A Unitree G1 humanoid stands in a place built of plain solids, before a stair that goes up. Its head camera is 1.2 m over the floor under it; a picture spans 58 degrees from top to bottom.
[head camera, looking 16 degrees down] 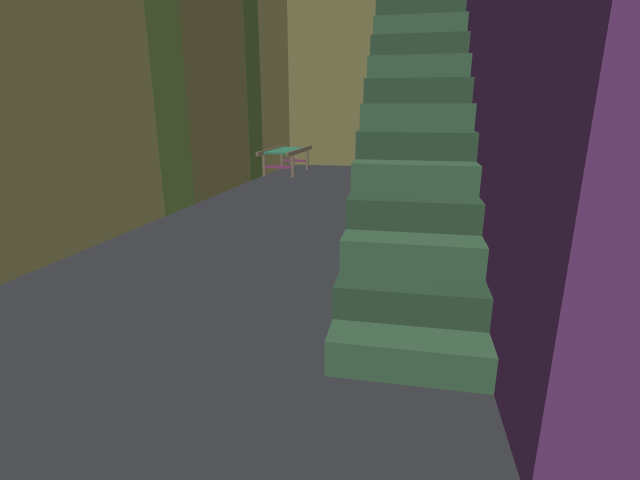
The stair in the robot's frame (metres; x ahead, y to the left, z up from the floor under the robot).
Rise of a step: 0.18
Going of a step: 0.22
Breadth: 0.87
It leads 11 degrees to the right of straight ahead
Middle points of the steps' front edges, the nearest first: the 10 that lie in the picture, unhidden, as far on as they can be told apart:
1.73 -0.45 0.18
1.95 -0.49 0.37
2.17 -0.53 0.55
2.39 -0.58 0.73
2.61 -0.62 0.92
2.83 -0.66 1.10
3.05 -0.70 1.28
3.27 -0.75 1.46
3.49 -0.79 1.64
3.71 -0.83 1.83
